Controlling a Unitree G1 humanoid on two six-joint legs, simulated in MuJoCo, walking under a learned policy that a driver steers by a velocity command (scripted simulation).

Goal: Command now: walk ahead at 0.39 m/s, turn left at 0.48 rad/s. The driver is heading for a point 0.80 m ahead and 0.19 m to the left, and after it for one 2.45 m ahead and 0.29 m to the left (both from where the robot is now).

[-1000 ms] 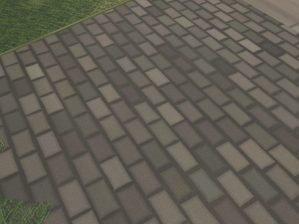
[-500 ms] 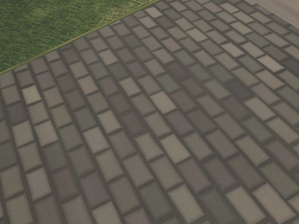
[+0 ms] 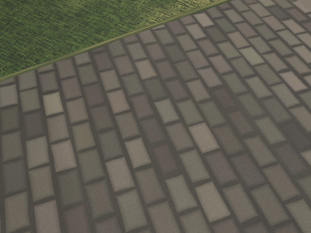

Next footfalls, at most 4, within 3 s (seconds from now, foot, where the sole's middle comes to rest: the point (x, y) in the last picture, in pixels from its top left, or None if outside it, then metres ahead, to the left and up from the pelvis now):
0.36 right None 0.33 -0.09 -0.77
0.88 left None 0.32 0.24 -0.77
1.44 right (107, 176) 0.71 0.24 -0.77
1.84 left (63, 147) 0.86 0.47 -0.77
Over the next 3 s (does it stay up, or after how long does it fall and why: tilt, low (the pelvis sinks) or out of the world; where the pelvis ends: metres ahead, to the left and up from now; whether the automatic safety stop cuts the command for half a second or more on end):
stays up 0.84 0.27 0.01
